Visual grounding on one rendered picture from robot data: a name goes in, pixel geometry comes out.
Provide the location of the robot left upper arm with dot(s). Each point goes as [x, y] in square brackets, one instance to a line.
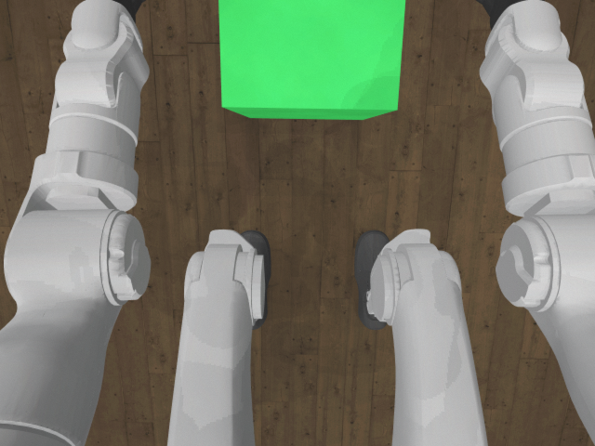
[70, 272]

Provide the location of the left robot shin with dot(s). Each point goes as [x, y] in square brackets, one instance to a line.
[215, 237]

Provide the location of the left robot forearm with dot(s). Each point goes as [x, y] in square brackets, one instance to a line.
[94, 122]

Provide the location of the right robot hand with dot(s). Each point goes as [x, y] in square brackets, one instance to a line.
[495, 8]

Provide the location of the carton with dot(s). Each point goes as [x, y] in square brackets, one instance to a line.
[310, 59]

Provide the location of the robot left thigh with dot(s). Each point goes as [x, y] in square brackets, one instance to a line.
[212, 401]

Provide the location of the left robot hand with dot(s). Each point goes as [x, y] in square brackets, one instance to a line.
[132, 6]

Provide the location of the right robot forearm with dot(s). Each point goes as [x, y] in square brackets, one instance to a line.
[541, 116]

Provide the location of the robot right upper arm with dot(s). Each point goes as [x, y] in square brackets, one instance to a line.
[547, 265]

